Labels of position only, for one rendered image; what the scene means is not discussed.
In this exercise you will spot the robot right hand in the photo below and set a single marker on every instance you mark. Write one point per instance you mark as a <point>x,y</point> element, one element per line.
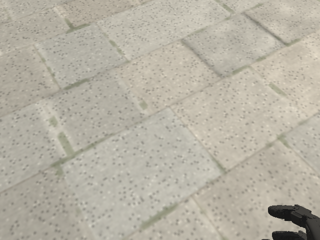
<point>299,216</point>

